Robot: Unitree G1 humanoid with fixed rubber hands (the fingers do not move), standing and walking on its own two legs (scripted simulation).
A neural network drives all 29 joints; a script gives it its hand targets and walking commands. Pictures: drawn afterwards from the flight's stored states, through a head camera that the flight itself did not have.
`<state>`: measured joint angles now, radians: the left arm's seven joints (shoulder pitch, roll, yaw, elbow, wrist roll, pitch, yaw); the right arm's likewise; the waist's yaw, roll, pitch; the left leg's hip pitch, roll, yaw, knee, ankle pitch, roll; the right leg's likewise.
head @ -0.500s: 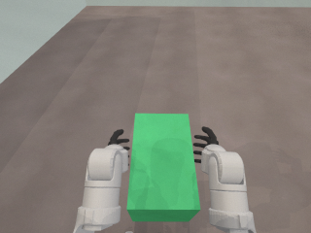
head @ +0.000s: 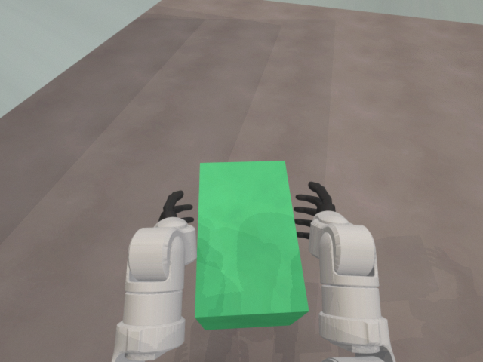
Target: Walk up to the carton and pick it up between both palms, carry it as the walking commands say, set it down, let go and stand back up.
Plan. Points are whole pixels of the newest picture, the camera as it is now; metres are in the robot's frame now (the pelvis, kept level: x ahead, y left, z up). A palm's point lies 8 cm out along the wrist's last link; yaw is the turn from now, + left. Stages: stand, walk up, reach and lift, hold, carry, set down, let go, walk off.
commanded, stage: carry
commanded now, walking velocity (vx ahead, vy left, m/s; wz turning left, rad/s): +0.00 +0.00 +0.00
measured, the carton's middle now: (245, 244) +0.34 +0.04 -0.01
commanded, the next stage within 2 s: none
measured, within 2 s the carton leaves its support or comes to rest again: neither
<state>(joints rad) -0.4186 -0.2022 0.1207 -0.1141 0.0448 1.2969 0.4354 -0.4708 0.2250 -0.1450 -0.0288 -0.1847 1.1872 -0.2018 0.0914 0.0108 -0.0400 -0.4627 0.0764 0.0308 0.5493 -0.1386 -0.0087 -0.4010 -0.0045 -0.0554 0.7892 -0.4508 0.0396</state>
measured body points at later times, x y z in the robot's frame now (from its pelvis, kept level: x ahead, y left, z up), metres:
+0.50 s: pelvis -0.14 +0.00 +0.00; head -0.17 +0.00 +0.45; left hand +0.15 +0.14 +0.09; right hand +0.18 -0.10 +0.10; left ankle -0.10 +0.12 -0.73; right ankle -0.04 -0.13 -0.73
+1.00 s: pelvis -0.18 +0.00 -0.01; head -0.19 +0.00 +0.44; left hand +0.13 +0.11 +0.07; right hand +0.13 -0.14 +0.08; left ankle -0.10 +0.12 -0.73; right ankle -0.12 -0.12 -0.73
